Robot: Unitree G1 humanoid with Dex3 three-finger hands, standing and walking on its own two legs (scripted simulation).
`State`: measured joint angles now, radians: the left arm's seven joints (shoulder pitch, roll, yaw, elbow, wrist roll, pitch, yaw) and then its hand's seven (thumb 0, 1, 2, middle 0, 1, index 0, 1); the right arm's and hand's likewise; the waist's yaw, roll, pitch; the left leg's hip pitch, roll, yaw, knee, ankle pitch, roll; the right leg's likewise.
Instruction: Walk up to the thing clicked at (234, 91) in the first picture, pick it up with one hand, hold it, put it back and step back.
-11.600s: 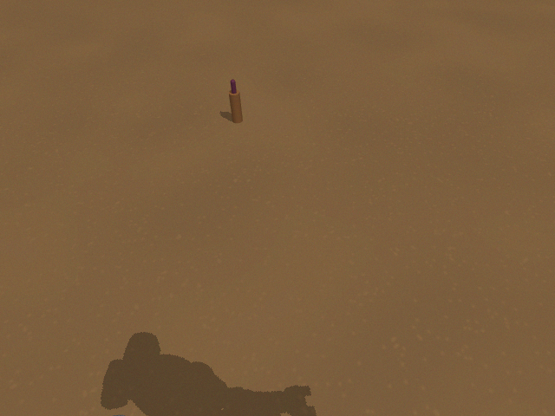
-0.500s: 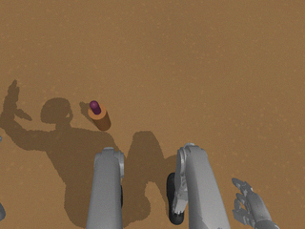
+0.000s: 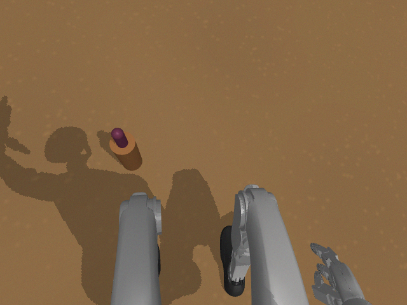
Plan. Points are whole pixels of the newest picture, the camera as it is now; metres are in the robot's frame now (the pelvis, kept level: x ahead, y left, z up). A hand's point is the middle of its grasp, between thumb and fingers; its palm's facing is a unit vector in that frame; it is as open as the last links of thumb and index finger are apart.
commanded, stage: approach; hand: left
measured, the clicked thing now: (125, 149) +0.46 +0.19 -0.29
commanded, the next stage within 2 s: close in in 0.66 s
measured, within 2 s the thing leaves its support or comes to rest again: neither
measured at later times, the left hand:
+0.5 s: hand (33, 140) +0.42 +0.34 -0.11, palm faces +0.07 -1.00 +0.01, open 17.7 cm
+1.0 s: hand (102, 165) +0.41 +0.25 -0.27, palm faces +0.02 -1.00 +0.06, open 17.6 cm
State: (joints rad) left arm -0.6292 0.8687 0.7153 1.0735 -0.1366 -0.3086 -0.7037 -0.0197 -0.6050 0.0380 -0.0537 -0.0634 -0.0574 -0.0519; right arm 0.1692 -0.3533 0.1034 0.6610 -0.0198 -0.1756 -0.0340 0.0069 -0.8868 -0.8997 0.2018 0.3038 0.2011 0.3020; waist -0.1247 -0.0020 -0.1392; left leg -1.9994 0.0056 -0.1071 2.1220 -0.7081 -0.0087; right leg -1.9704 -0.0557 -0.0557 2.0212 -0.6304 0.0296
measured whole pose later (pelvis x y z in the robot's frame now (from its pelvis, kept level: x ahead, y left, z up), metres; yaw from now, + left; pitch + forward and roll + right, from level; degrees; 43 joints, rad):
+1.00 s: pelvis -0.02 +0.01 -0.14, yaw -7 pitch +17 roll -14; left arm -0.61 0.74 0.60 1.36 -0.19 -0.95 -0.46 -0.02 -0.61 0.05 -0.05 -0.13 -0.07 -0.10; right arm -0.07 -0.39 0.37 0.63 -0.25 -0.11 0.10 0.00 -0.90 -0.90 0.20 0.30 0.20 0.30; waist -0.23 -0.19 0.19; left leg -2.22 -0.01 -0.27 2.62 -0.72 -0.01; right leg -2.13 0.00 -0.16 2.38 -0.57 0.06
